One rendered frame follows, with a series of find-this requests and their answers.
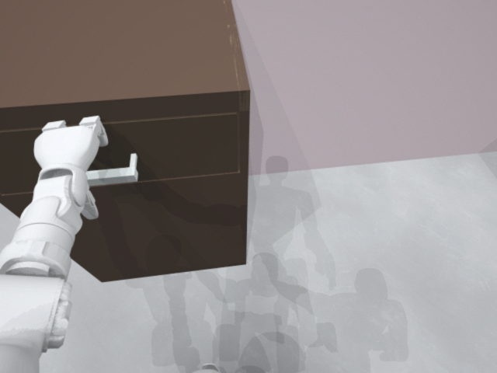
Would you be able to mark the left robot forearm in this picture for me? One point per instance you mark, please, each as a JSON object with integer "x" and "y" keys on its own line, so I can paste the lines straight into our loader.
{"x": 42, "y": 243}

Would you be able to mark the drawer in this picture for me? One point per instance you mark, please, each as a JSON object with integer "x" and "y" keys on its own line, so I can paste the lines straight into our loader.
{"x": 166, "y": 147}

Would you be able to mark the left robot upper arm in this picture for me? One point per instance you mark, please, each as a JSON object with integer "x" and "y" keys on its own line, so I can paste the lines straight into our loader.
{"x": 34, "y": 315}

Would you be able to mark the handle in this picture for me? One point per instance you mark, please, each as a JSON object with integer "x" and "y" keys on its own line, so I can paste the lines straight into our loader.
{"x": 111, "y": 176}

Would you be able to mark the robot left hand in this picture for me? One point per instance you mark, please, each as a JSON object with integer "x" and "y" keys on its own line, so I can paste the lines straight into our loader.
{"x": 76, "y": 146}

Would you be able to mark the cabinet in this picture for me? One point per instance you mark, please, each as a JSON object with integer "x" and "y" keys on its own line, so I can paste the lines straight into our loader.
{"x": 132, "y": 60}

